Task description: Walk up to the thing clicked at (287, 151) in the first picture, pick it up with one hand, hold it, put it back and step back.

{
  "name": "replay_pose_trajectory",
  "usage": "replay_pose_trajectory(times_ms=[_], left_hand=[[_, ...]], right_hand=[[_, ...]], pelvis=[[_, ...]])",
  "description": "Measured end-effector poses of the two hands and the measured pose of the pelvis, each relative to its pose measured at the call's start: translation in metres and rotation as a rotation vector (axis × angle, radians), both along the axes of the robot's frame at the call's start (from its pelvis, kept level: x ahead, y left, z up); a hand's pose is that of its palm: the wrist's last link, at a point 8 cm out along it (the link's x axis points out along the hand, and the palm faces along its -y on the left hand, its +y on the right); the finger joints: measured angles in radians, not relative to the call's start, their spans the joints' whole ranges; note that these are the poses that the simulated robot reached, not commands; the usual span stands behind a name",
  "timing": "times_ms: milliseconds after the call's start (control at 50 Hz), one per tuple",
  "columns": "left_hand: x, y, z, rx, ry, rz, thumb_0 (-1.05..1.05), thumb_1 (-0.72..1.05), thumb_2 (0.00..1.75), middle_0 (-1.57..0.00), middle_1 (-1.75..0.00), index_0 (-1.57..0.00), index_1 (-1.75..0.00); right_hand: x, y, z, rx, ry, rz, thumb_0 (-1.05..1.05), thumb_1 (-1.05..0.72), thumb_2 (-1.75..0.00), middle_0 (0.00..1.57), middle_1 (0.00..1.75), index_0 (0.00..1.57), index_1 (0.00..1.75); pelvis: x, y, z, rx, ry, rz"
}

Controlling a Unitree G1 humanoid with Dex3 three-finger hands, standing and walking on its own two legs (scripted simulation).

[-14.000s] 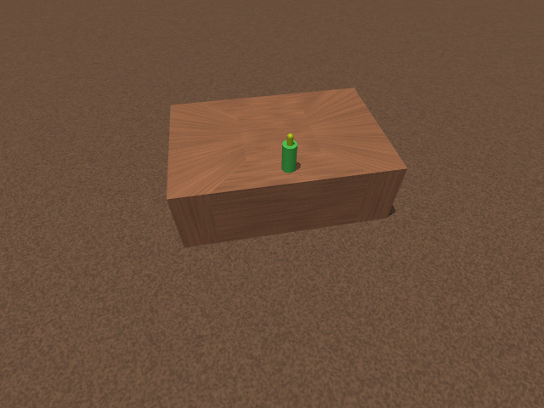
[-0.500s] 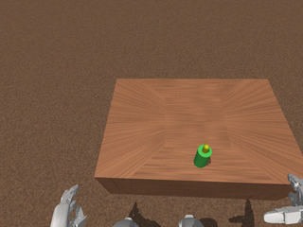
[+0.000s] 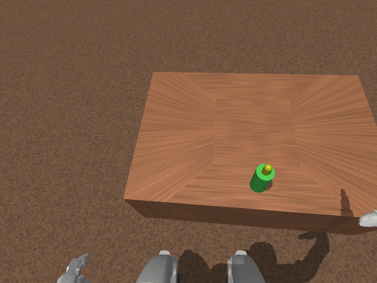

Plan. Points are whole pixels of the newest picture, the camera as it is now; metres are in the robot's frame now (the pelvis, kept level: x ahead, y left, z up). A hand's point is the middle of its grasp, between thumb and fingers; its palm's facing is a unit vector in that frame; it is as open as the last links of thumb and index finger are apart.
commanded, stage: go down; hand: right
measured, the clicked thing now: (262, 176) +0.44 -0.19 -0.28
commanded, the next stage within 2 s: approach in 0.58 s
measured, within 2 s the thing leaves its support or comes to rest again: neither
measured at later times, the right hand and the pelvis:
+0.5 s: hand out of the picture +0.35 -0.37 -0.03, palm faces +0.15 +0.98 -0.13, open 17.4 cm; pelvis +0.00 -0.01 -0.01, yaw +1 degrees
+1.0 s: hand (350, 171) +0.39 -0.35 -0.09, palm faces +0.10 +0.99 -0.07, open 17.7 cm; pelvis -0.02 -0.01 -0.09, yaw +2 degrees
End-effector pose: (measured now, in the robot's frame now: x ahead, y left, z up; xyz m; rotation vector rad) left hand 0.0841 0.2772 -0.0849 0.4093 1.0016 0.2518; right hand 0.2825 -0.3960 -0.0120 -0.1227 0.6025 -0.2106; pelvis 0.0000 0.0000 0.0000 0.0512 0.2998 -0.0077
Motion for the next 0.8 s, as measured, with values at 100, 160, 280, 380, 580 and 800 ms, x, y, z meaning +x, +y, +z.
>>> replay_pose_trajectory(times_ms=[100,160,280,380,580,800], left_hand=[[-0.002,0.0,0.002,0.003,0.02,-0.011,0.01,0.9,0.91,-0.2,-0.3,-0.2,-0.3],[-0.002,0.0,0.003,0.005,0.029,-0.017,0.01,0.9,0.9,-0.2,-0.3,-0.21,-0.3],[-0.004,-0.002,0.003,0.005,0.055,-0.026,0.01,0.91,0.9,-0.2,-0.31,-0.21,-0.3],[-0.006,-0.004,-0.001,-0.002,0.084,-0.036,0.01,0.91,0.9,-0.2,-0.31,-0.21,-0.3],[-0.01,-0.01,-0.007,-0.021,0.119,-0.036,0.01,0.91,0.9,-0.2,-0.31,-0.21,-0.3],[-0.014,-0.008,-0.011,-0.027,0.147,-0.043,0.01,0.91,0.9,-0.2,-0.31,-0.21,-0.3]], right_hand=[[0.012,-0.005,0.002,0.016,-0.04,0.008,-0.01,0.49,-0.05,0.05,0.05,0.05,0.05],[0.018,-0.008,0.005,0.015,-0.058,0.01,-0.01,0.5,-0.05,0.05,0.05,0.05,0.05],[0.027,-0.016,0.007,0.017,-0.089,0.013,-0.01,0.51,-0.05,0.06,0.05,0.05,0.05],[0.034,-0.019,0.005,0.017,-0.113,0.025,-0.01,0.51,-0.05,0.05,0.05,0.05,0.05],[0.045,-0.023,0.003,0.027,-0.15,0.023,-0.01,0.52,-0.05,0.06,0.04,0.05,0.05],[0.052,-0.029,0.004,0.03,-0.183,0.013,-0.01,0.57,-0.05,0.04,0.05,0.05,0.06]], pelvis=[[-0.001,-0.001,0.0,0.002,0.009,0.002],[-0.001,-0.002,0.0,0.003,0.012,0.003],[-0.001,-0.004,-0.001,0.006,0.025,0.005],[-0.002,-0.006,-0.005,0.009,0.037,0.006],[-0.002,-0.008,-0.008,0.015,0.055,0.008],[-0.002,-0.007,-0.014,0.018,0.078,0.009]])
